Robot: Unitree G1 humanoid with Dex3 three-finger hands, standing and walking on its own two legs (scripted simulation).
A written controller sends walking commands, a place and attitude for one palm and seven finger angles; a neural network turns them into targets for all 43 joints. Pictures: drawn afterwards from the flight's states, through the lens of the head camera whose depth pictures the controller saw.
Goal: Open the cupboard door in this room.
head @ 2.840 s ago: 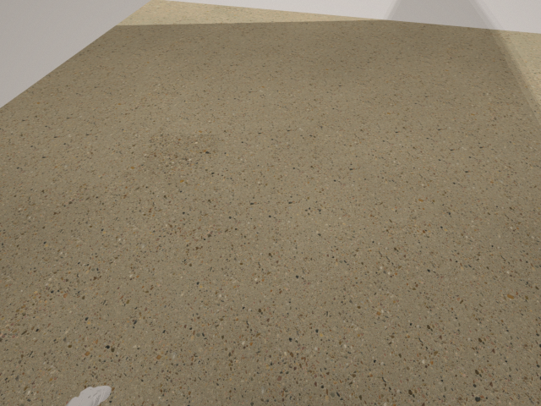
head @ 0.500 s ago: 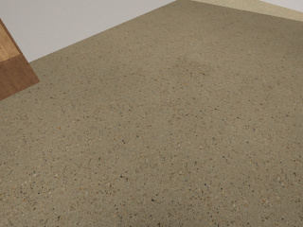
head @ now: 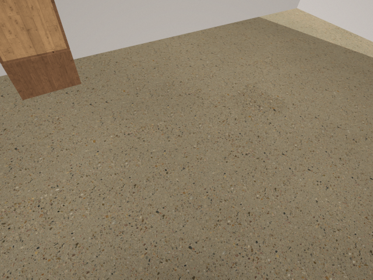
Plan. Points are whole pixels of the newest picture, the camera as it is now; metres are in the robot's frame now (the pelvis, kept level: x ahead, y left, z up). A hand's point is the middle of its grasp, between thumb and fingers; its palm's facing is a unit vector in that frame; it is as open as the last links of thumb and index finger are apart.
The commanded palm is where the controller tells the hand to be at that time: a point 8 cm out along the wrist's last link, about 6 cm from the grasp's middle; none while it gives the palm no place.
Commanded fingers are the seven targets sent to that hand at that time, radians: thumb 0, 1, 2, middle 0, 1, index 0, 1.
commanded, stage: turn or walk to find it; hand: left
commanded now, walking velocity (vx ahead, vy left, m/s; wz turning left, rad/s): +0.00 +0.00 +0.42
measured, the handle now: out of the picture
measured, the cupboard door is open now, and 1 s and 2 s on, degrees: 0 0 0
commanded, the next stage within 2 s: stand and wait in 0.38 s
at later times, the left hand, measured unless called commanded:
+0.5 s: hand out of the picture -0.03 +0.18 -0.16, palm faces +0.19 -0.95 -0.22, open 7.4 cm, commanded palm none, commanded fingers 0.00 0.90 0.90 -0.20 -0.30 -0.20 -0.30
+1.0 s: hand out of the picture -0.10 +0.20 -0.16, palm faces +0.28 -0.93 -0.24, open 7.4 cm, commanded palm none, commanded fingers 0.00 0.90 0.90 -0.20 -0.30 -0.20 -0.30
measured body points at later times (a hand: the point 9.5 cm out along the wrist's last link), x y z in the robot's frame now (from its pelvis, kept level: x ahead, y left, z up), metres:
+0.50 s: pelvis -0.05 -0.01 +0.01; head -0.03 -0.01 +0.45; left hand -0.04 +0.23 -0.14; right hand +0.03 -0.26 -0.15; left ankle -0.08 +0.11 -0.68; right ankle -0.03 -0.12 -0.73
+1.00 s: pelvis -0.09 +0.01 +0.00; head -0.07 +0.00 +0.45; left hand -0.11 +0.25 -0.14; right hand +0.01 -0.21 -0.16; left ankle -0.08 +0.12 -0.73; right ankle -0.08 -0.11 -0.73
